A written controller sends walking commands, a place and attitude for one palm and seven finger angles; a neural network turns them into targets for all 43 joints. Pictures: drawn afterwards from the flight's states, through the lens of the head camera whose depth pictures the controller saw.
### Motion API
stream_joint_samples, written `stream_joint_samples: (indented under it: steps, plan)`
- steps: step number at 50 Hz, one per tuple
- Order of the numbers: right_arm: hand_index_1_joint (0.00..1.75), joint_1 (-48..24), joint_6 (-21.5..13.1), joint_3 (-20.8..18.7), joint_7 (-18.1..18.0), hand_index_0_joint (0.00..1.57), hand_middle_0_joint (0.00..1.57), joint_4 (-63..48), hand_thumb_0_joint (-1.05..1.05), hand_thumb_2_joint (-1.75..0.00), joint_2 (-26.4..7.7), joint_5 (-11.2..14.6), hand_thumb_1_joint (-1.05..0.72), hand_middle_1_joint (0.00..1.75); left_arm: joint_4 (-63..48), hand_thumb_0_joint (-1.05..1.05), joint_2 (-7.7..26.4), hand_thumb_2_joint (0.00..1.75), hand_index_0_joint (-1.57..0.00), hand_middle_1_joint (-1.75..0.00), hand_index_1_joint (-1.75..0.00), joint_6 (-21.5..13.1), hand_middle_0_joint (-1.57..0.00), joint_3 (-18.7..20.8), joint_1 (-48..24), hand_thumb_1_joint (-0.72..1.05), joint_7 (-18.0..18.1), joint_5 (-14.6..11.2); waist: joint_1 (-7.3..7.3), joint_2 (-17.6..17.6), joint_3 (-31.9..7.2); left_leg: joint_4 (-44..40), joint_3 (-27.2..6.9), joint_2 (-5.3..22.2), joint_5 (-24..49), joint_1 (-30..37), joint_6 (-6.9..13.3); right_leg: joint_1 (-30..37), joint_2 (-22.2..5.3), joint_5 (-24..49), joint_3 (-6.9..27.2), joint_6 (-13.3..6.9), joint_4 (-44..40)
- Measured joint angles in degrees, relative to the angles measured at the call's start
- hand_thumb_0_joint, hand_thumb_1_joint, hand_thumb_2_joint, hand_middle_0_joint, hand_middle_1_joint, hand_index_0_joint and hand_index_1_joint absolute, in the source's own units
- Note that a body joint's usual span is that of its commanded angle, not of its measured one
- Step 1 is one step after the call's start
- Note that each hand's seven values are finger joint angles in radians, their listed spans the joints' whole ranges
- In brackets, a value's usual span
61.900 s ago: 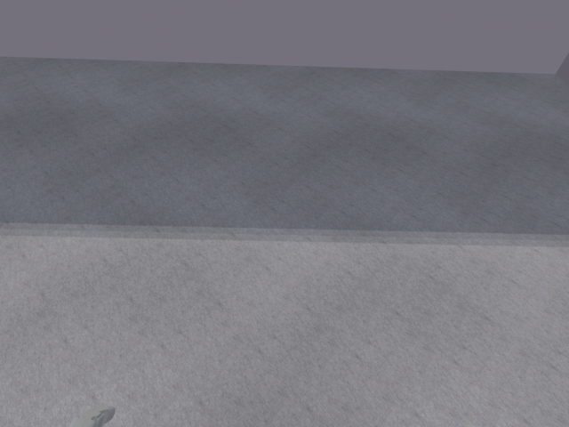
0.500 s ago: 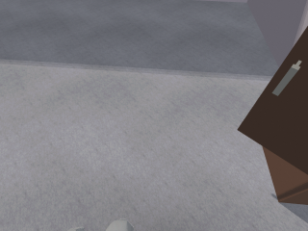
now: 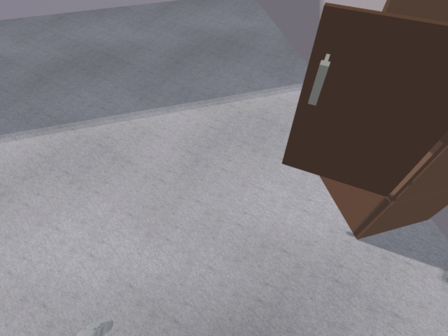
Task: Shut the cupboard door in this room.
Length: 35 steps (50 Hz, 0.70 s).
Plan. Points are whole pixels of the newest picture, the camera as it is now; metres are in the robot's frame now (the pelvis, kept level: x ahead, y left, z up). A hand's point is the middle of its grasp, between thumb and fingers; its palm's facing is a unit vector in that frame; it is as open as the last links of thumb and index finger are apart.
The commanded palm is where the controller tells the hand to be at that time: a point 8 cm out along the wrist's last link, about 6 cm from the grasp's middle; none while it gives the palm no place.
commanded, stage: turn to face it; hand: left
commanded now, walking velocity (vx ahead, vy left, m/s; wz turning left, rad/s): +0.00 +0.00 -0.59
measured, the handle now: (319, 79) +0.73 -0.22 +0.03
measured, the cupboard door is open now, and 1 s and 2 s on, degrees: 52 52 52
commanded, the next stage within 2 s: take the last steps up to it in 0.58 s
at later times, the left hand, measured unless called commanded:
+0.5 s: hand out of the picture +0.14 +0.20 -0.18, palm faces -0.19 -0.97 -0.17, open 7.4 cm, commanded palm none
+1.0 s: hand (171, 319) +0.17 +0.12 -0.15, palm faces -0.33 -0.92 -0.22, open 7.4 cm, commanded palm none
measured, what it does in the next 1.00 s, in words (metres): steps on the spot, turning right: right foot, then left foot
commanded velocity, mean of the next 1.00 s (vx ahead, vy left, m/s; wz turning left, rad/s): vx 0.10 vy -0.05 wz -0.30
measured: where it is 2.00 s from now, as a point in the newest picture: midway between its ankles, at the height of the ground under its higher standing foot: (275, 325)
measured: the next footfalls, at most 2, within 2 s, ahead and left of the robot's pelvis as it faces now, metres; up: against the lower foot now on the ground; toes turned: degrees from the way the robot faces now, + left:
right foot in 0.02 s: +0.03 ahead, -0.13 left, +0.00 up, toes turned -5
left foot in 0.42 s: +0.09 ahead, +0.11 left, +0.00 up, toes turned -9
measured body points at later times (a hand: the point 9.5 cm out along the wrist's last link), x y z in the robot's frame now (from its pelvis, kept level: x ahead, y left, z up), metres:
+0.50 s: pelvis +0.03 +0.02 +0.00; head +0.07 +0.04 +0.45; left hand +0.15 +0.25 -0.16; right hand +0.06 -0.25 -0.12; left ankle +0.05 +0.11 -0.73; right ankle -0.03 -0.11 -0.69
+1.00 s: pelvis +0.05 -0.03 +0.01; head +0.04 -0.05 +0.46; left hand +0.19 +0.17 -0.13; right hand -0.06 -0.26 -0.15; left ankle +0.07 +0.09 -0.67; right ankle -0.03 -0.09 -0.73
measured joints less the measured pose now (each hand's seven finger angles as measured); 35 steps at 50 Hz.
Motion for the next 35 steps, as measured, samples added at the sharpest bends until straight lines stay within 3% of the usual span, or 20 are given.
stream_joint_samples:
  steps: [2,4,6,9,15,18,20,22,24,28,31,35]
  plan:
    - [0.30,0.59,0.65,-0.58,0.22,0.20,0.21,0.52,0.01,-0.90,-1.13,0.42,-0.91,0.30,-0.29,0.00,-0.33,0.90,-0.19,-0.30,-0.30,-1.43,-0.19,-0.48,-0.05,0.91,0.31,0.19,0.08,0.66,-0.63,6.86,-0.96,0.41,-5.22,-2.89,-1.08,1.78,0.46,0.43,0.38,-1.59,-4.47]
    - [0.30,-0.37,2.18,-1.00,-0.12,0.20,0.21,1.23,0.01,-0.90,-2.60,0.64,-0.91,0.30,-0.11,0.00,-1.65,0.90,-0.19,-0.30,-0.30,-2.29,-0.20,-1.31,-0.26,0.91,0.99,-0.06,-0.15,2.33,-0.11,17.99,-6.89,-1.73,-10.58,-7.62,-1.36,1.00,1.47,-0.39,0.92,-2.48,-3.11]
    - [0.30,-1.35,2.80,-1.15,-0.39,0.20,0.21,1.47,0.01,-0.90,-3.06,0.69,-0.91,0.30,-0.12,0.00,-2.44,0.90,-0.19,-0.30,-0.30,-2.57,-0.20,-1.72,0.30,0.91,1.64,-0.16,-0.10,2.25,0.03,26.02,-9.73,-3.98,-10.00,-11.51,-1.76,1.44,1.82,1.19,2.15,-2.66,-4.97]
    - [0.30,-2.45,2.45,-0.93,-0.11,0.20,0.20,0.84,0.01,-0.90,-2.63,0.67,-0.91,0.30,0.33,0.00,-2.68,0.90,-0.20,-0.30,-0.30,-2.36,-0.20,-2.03,1.23,0.91,2.25,-0.25,-0.11,0.71,-0.13,29.27,-11.18,-5.26,-5.31,-14.83,-2.57,2.66,2.27,3.74,4.12,-2.97,-8.88]
    - [0.30,-3.38,1.88,-0.56,0.18,0.20,0.20,-0.39,0.01,-0.90,-1.38,0.75,-0.91,0.30,1.31,0.00,-2.79,0.90,-0.20,-0.30,-0.30,-2.18,-0.20,-2.33,2.44,0.91,2.09,0.08,0.20,-1.57,-1.41,21.40,-12.82,-6.30,-2.52,-14.11,-2.95,3.79,3.54,5.24,6.54,-2.85,-11.99]
    - [0.30,-3.79,1.42,-0.30,-0.02,0.20,0.20,-0.60,0.01,-0.90,-0.75,0.98,-0.91,0.30,1.71,0.00,-2.66,0.90,-0.20,-0.30,-0.30,-2.07,-0.20,-2.15,2.77,0.90,2.06,0.35,0.89,-2.69,-1.86,12.95,-12.69,-7.36,-3.47,-10.66,-2.50,3.42,3.96,4.73,7.99,-2.28,-11.21]
    - [0.30,-3.82,0.73,0.06,-0.24,0.20,0.20,-0.80,0.01,-0.90,-0.31,1.14,-0.91,0.30,2.04,0.00,-2.35,0.90,-0.20,-0.30,-0.30,-1.82,-0.20,-1.94,3.06,0.90,2.13,0.16,1.17,-3.47,-2.24,4.37,-12.40,-8.23,0.13,-6.84,-2.08,2.66,4.23,3.77,9.07,-1.52,-9.51]
    - [0.30,-3.59,-0.34,0.49,-0.43,0.20,0.20,-0.88,0.01,-0.90,0.28,0.93,-0.91,0.30,2.44,0.00,-1.78,0.90,-0.20,-0.30,-0.30,-1.31,-0.20,-1.59,3.23,0.90,2.19,-0.31,1.11,-4.34,-2.72,-0.76,-11.71,-8.60,1.97,-4.43,0.61,0.80,4.50,1.26,9.94,-1.18,-5.44]
    - [0.30,-3.47,-0.66,1.33,-0.57,0.20,0.20,-1.05,0.01,-0.90,1.19,0.37,-0.91,0.30,2.89,0.00,-1.01,0.90,-0.20,-0.30,-0.30,-0.67,-0.20,-1.19,3.09,0.91,2.22,-0.36,1.34,-5.26,-2.33,-0.28,-10.11,-8.34,1.31,-3.77,3.08,-2.33,4.59,-6.24,9.20,-1.16,4.36]
    - [0.30,-1.93,-1.11,2.28,-1.20,0.20,0.21,-1.08,0.00,-0.90,2.44,-0.19,-0.91,0.30,3.40,0.00,-0.13,0.90,-0.20,-0.30,-0.30,-0.08,-0.20,-0.53,2.59,0.91,1.67,-0.02,0.92,-4.61,-1.89,-3.93,-8.56,-7.07,2.67,-1.13,4.01,-6.92,3.75,-7.74,6.23,-0.05,20.10]
    - [0.30,-0.87,-1.15,2.47,-1.37,0.20,0.21,-0.07,0.00,-0.90,2.96,-0.14,-0.91,0.30,3.28,0.00,0.11,0.90,-0.19,-0.30,-0.30,-0.05,-0.20,-0.28,2.07,0.91,1.50,-0.09,0.93,-3.87,-1.56,-6.44,-7.41,-6.47,3.83,0.37,3.98,-7.38,2.31,-5.76,5.37,0.62,21.65]
    - [0.30,0.52,-1.05,2.03,-1.23,0.20,0.21,1.72,0.00,-0.90,3.22,-0.14,-0.91,0.30,3.57,0.00,-0.23,0.90,-0.19,-0.30,-0.30,0.09,-0.20,-0.40,1.34,0.91,1.55,-0.09,0.44,-2.73,-1.38,-7.22,-5.85,-5.82,3.95,1.33,3.73,-5.08,0.83,-5.22,4.44,0.75,15.43]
